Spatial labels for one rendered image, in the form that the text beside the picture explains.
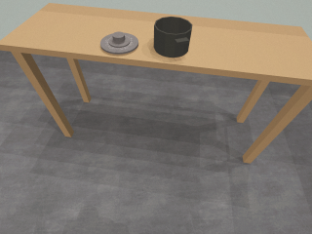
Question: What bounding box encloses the knob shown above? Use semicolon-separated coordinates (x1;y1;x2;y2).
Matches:
112;31;126;42

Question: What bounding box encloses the table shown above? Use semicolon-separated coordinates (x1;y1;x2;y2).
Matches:
0;3;312;164

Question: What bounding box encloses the pot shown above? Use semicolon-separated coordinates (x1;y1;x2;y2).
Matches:
153;17;193;58

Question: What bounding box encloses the lid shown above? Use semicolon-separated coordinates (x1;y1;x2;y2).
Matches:
100;32;138;55

